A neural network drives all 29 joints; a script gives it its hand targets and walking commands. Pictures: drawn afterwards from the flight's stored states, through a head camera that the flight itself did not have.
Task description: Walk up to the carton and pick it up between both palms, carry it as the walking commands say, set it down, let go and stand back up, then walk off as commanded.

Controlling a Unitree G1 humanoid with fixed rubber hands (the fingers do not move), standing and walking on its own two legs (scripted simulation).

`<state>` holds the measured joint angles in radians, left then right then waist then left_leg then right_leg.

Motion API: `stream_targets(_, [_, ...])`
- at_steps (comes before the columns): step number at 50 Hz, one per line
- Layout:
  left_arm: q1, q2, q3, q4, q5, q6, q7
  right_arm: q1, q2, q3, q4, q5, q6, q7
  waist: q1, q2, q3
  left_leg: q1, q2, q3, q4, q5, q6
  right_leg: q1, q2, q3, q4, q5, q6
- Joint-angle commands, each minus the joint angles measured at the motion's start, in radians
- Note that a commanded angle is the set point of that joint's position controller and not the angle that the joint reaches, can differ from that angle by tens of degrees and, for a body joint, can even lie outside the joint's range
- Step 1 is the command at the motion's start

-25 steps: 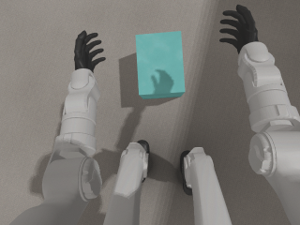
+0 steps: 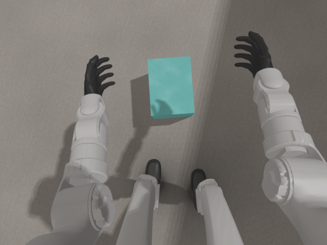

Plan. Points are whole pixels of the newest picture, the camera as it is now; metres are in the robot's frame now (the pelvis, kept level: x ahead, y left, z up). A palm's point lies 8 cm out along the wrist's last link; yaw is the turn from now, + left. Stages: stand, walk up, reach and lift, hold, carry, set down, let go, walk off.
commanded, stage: let go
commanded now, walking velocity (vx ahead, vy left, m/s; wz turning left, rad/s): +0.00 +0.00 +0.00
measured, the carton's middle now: (170, 90) +0.55 +0.04 -0.59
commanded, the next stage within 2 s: stand in 1.20 s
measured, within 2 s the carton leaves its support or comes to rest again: neither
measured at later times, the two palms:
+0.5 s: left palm (46, 166) +0.29 +0.24 -0.01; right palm (306, 147) +0.33 -0.20 -0.01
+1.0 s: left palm (31, 202) +0.24 +0.23 +0.04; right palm out of the picture +0.24 -0.23 +0.04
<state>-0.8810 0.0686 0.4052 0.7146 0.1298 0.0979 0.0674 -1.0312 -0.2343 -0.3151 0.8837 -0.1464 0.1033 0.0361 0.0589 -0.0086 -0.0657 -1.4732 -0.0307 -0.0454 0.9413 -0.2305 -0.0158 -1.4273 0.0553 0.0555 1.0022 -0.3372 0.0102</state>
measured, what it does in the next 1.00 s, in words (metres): rises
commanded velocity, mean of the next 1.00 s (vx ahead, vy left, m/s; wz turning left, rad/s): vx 0.00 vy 0.00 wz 0.00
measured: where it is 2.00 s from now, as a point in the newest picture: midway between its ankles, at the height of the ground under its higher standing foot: (176, 192)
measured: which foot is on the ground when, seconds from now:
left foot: down 0.00-1.00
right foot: down 0.00-1.00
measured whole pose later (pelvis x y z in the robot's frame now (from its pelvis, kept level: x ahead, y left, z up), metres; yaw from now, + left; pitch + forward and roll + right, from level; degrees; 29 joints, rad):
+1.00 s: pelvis +0.08 +0.00 +0.10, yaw +0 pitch -4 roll +1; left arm 0.21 0.23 0.03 0.44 0.01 0.13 -0.07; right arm 0.22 -0.21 -0.05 0.44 -0.01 0.12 0.07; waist -0.01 -0.01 0.08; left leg -0.14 -0.03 -0.04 0.45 -0.25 0.00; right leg -0.07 0.02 0.07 0.46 -0.32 -0.01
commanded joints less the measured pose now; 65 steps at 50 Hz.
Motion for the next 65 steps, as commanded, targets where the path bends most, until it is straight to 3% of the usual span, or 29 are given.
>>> stream_targets(1, [-0.019, 0.117, -0.023, -0.154, 0.016, -0.02, -0.013, -0.063, -0.076, 0.013, -0.187, -0.008, -0.016, -0.024, 0.007, -0.048, -1.061, 0.806, -0.044, 0.065, 0.002, 0.477, -0.032, 0.487, 0.028, -0.065, -0.1, 0.417, 0.029])
stream_targets(5, [0.195, 0.163, -0.105, -0.254, -0.001, -0.01, -0.066, 0.161, -0.036, 0.067, -0.349, 0.007, -0.009, -0.063, 0.009, -0.04, -1.119, 0.885, -0.041, 0.053, -0.045, 0.58, -0.017, 0.675, 0.016, -0.043, -0.131, 0.594, 0.04])
stream_targets(9, [0.342, 0.175, -0.181, -0.304, -0.052, -0.014, -0.11, 0.329, 0.005, 0.097, -0.438, 0.017, -0.01, -0.078, 0.002, -0.023, -0.932, 0.935, -0.027, 0.044, -0.116, 0.517, -0.005, 0.699, 0.007, -0.041, -0.211, 0.499, 0.042])
stream_targets(13, [0.491, 0.168, -0.221, -0.285, -0.09, -0.048, -0.133, 0.504, 0.01, 0.112, -0.423, 0.041, -0.041, -0.075, -0.019, -0.004, -0.709, 0.988, -0.013, 0.037, -0.19, 0.432, -0.004, 0.702, 0.0, -0.043, -0.301, 0.369, 0.032])
stream_targets(20, [0.725, 0.169, -0.271, -0.236, -0.117, -0.105, -0.129, 0.758, 0.004, 0.149, -0.372, 0.075, -0.103, -0.034, -0.014, 0.017, -0.467, 1.119, 0.002, 0.013, -0.31, 0.364, -0.012, 0.794, -0.009, -0.044, -0.411, 0.275, 0.012])
stream_targets(31, [1.038, 0.204, -0.347, -0.35, -0.137, -0.114, -0.122, 1.089, -0.039, 0.202, -0.45, 0.119, -0.128, -0.005, -0.033, 0.005, -0.184, 1.355, 0.003, 0.015, -0.478, 0.305, -0.016, 1.113, -0.011, -0.033, -0.579, 0.279, 0.0])
stream_targets(36, [1.074, 0.225, -0.362, -0.385, -0.146, -0.086, -0.126, 1.162, -0.049, 0.221, -0.474, 0.137, -0.103, 0.01, -0.051, 0.008, -0.035, 1.403, -0.003, 0.031, -0.525, 0.22, -0.012, 1.174, -0.015, -0.032, -0.638, 0.214, 0.001])
stream_targets(44, [1.073, 0.26, -0.351, -0.366, -0.126, -0.008, -0.139, 1.183, -0.063, 0.244, -0.528, 0.139, -0.023, 0.035, -0.051, 0.005, 0.115, 1.446, -0.017, 0.045, -0.537, 0.122, 0.001, 1.178, -0.027, -0.034, -0.664, 0.132, -0.007])
stream_targets(50, [1.067, 0.254, -0.344, -0.373, -0.108, 0.034, -0.135, 1.201, -0.071, 0.237, -0.55, 0.135, 0.007, 0.032, -0.062, -0.006, 0.125, 1.457, -0.025, 0.038, -0.531, 0.163, 0.008, 1.204, -0.025, -0.035, -0.646, 0.207, -0.008])
stream_targets(60, [1.078, 0.252, -0.358, -0.431, -0.096, 0.101, -0.08, 1.239, -0.077, 0.257, -0.542, 0.142, -0.019, -0.003, -0.071, -0.007, 0.047, 1.445, -0.029, 0.042, -0.483, 0.222, -0.009, 1.245, -0.028, -0.037, -0.584, 0.335, 0.003])
stream_targets(61, [1.133, 0.297, -0.344, -0.266, -0.09, -0.027, -0.055, 1.326, -0.122, 0.251, -0.361, 0.095, -0.068, -0.041, -0.067, -0.06, 0.092, 1.235, 0.094, -0.037, -0.544, -0.102, -0.026, 1.202, -0.112, 0.002, -0.623, -0.116, 0.023])
stream_targets(62, [1.16, 0.304, -0.343, -0.263, -0.073, -0.075, -0.042, 1.327, -0.165, 0.24, -0.364, 0.089, -0.093, -0.058, -0.057, -0.052, 0.16, 1.169, 0.095, -0.061, -0.565, -0.22, -0.03, 1.156, -0.129, 0.063, -0.645, -0.241, 0.017])
stream_targets(63, [1.14, 0.293, -0.348, -0.244, -0.069, -0.107, -0.04, 1.298, -0.153, 0.243, -0.351, 0.092, -0.114, -0.059, -0.061, -0.048, 0.178, 1.137, 0.092, -0.073, -0.556, -0.211, -0.026, 1.122, -0.14, 0.092, -0.645, -0.254, 0.011])
stream_targets(65, [1.126, 0.282, -0.36, -0.21, -0.078, -0.147, -0.041, 1.291, -0.117, 0.256, -0.315, 0.103, -0.149, -0.051, -0.065, -0.015, 0.11, 1.173, 0.097, -0.082, -0.523, -0.081, -0.009, 1.138, -0.149, 0.106, -0.62, -0.128, 0.0])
